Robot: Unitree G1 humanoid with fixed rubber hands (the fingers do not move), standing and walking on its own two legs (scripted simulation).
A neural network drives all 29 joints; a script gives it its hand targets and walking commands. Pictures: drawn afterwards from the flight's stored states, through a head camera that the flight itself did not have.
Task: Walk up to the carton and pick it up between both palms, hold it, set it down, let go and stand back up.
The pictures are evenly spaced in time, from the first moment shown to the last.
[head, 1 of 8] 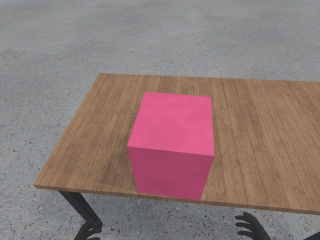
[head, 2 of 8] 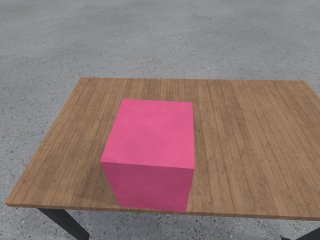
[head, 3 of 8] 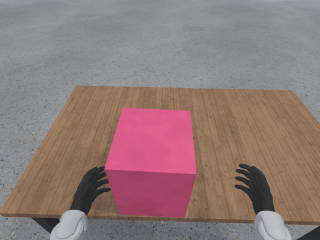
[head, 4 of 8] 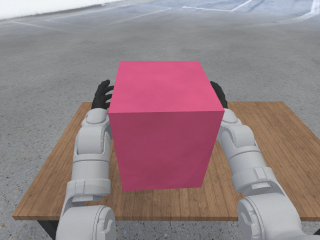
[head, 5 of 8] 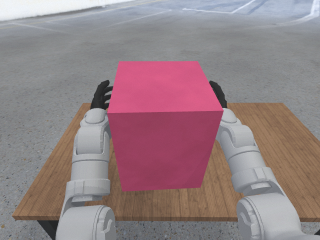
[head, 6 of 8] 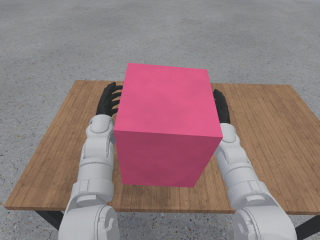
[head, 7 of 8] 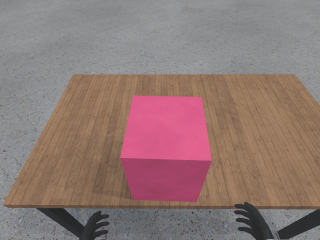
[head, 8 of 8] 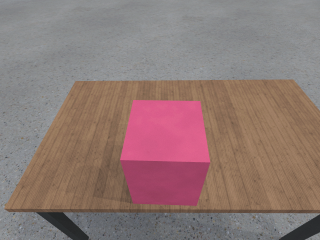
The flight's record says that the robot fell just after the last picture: no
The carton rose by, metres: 0.20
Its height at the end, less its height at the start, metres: +0.00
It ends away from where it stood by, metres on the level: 0.04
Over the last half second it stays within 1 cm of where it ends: yes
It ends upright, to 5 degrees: yes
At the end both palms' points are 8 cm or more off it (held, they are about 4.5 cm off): yes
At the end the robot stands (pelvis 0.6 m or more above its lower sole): yes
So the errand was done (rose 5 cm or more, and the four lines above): yes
